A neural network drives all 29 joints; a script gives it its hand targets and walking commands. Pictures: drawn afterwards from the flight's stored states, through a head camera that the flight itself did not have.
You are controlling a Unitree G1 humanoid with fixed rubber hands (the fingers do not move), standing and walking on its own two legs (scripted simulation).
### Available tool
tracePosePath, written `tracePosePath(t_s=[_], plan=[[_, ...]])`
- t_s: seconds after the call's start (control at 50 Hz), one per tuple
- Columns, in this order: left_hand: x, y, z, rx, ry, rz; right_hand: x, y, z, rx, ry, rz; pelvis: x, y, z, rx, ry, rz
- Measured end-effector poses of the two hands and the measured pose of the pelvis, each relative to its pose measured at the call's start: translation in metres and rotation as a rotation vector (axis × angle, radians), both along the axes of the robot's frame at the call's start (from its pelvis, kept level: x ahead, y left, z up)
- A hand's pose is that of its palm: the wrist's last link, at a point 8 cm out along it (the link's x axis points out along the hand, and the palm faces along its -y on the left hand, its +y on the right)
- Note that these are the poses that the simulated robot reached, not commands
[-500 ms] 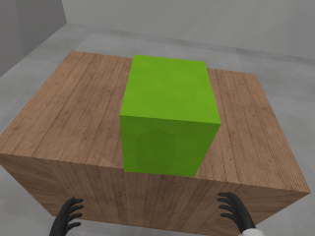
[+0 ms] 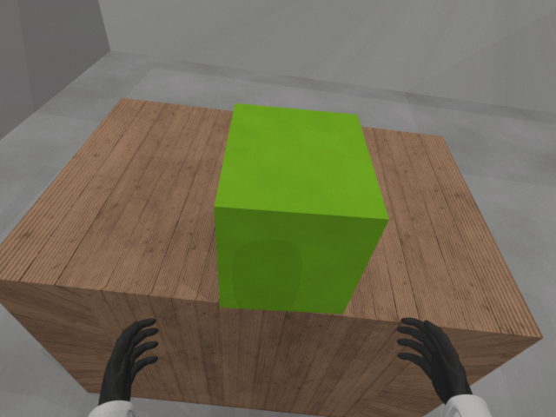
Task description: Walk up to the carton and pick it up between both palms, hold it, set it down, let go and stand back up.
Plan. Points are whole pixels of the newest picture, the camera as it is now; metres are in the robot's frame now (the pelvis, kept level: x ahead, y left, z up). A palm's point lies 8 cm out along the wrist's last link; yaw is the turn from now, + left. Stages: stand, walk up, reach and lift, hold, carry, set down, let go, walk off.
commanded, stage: reach and lift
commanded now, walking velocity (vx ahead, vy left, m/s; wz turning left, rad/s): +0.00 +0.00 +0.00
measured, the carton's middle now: (289, 209) +0.48 +0.00 +0.03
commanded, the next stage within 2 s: none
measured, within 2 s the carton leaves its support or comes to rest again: neither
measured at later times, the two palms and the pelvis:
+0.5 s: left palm (137, 324) +0.23 +0.20 +0.02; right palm (448, 325) +0.26 -0.23 +0.04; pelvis +0.01 +0.00 +0.00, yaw -1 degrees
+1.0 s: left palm (131, 261) +0.29 +0.22 +0.09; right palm (452, 273) +0.32 -0.23 +0.09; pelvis +0.00 +0.00 +0.00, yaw -2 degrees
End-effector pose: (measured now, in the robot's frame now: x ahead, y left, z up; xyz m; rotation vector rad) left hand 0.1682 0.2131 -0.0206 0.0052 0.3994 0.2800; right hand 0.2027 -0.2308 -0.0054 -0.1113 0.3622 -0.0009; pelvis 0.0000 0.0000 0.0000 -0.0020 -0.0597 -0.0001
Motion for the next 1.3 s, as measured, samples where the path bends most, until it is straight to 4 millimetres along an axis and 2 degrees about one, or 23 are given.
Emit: tracePosePath(t_s=[0.16, 0.3, 0.4, 0.52, 0.66, 0.76, 0.88, 1.04, 1.1, 1.22, 1.3], plan=[[0.024, -0.012, 0.023, 0.017, -0.088, -0.037, 0.007, -0.004, 0.012, 0.058, -0.089, -0.041, 0.002, -0.001, 0.000, 0.002, 0.003, -0.012], [0.035, 0.000, 0.027, 0.013, -0.103, -0.007, 0.015, 0.004, 0.016, 0.092, -0.084, -0.025, 0.005, -0.006, -0.001, 0.006, -0.002, -0.011], [0.047, -0.002, 0.031, -0.005, -0.103, -0.009, 0.036, 0.005, 0.031, 0.084, -0.112, -0.014, 0.006, -0.007, 0.000, 0.006, 0.009, -0.012], [0.069, -0.011, 0.049, -0.016, -0.115, -0.053, 0.062, 0.000, 0.047, 0.086, -0.143, -0.031, 0.010, -0.004, 0.001, 0.003, 0.027, -0.010], [0.084, 0.001, 0.072, 0.010, -0.136, -0.037, 0.074, 0.005, 0.054, 0.099, -0.136, -0.016, 0.015, -0.002, 0.002, 0.001, 0.024, -0.018], [0.093, 0.006, 0.085, 0.014, -0.150, -0.035, 0.086, 0.008, 0.068, 0.100, -0.160, -0.007, 0.016, -0.001, 0.002, 0.001, 0.026, -0.020], [0.110, 0.001, 0.105, -0.003, -0.161, -0.066, 0.106, 0.005, 0.092, 0.091, -0.200, 0.001, 0.012, 0.000, 0.002, 0.000, 0.026, -0.025], [0.123, 0.005, 0.113, -0.020, -0.100, -0.046, 0.120, 0.000, 0.096, 0.067, -0.117, 0.013, 0.001, -0.002, 0.002, 0.005, 0.032, -0.034], [0.128, 0.007, 0.122, -0.017, -0.116, -0.035, 0.128, 0.004, 0.108, 0.075, -0.148, 0.029, -0.003, -0.004, 0.002, 0.008, 0.050, -0.036], [0.148, 0.003, 0.153, -0.012, -0.175, -0.045, 0.153, 0.009, 0.141, 0.081, -0.202, 0.043, -0.008, -0.005, 0.002, 0.010, 0.077, -0.032], [0.162, 0.000, 0.157, -0.011, -0.122, -0.058, 0.167, 0.006, 0.143, 0.072, -0.131, 0.027, -0.010, -0.006, 0.001, 0.010, 0.080, -0.029]])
